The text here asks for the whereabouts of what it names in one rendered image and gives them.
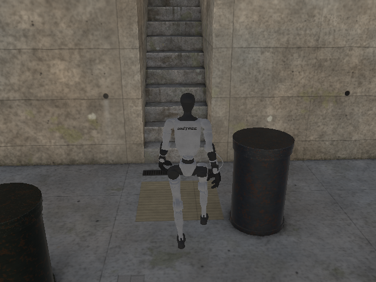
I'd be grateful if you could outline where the robot torso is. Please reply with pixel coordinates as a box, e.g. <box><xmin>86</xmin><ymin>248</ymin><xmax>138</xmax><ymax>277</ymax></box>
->
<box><xmin>174</xmin><ymin>116</ymin><xmax>201</xmax><ymax>176</ymax></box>

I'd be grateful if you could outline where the left robot upper arm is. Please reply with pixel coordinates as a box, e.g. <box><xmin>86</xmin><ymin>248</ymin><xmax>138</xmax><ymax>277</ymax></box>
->
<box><xmin>161</xmin><ymin>118</ymin><xmax>176</xmax><ymax>150</ymax></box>

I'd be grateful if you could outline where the robot left forearm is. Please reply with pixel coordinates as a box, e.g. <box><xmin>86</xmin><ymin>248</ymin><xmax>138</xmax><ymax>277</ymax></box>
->
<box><xmin>159</xmin><ymin>142</ymin><xmax>168</xmax><ymax>162</ymax></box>

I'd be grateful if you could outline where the right robot upper arm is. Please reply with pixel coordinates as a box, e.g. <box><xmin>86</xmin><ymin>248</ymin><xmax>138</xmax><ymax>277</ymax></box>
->
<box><xmin>200</xmin><ymin>118</ymin><xmax>213</xmax><ymax>152</ymax></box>

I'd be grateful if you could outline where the right robot foot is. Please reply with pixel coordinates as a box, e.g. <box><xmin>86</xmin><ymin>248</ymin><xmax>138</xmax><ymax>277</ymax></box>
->
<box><xmin>200</xmin><ymin>213</ymin><xmax>209</xmax><ymax>225</ymax></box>

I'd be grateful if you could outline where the right robot hand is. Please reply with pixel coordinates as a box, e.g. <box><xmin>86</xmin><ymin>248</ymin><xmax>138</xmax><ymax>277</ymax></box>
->
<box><xmin>207</xmin><ymin>172</ymin><xmax>221</xmax><ymax>189</ymax></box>

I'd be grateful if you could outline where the left robot hand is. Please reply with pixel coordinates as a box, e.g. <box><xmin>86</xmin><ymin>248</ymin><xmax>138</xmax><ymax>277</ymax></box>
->
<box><xmin>159</xmin><ymin>160</ymin><xmax>172</xmax><ymax>172</ymax></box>

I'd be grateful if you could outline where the robot right forearm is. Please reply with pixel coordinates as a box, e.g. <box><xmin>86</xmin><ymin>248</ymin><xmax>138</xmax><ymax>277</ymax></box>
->
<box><xmin>207</xmin><ymin>143</ymin><xmax>220</xmax><ymax>174</ymax></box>

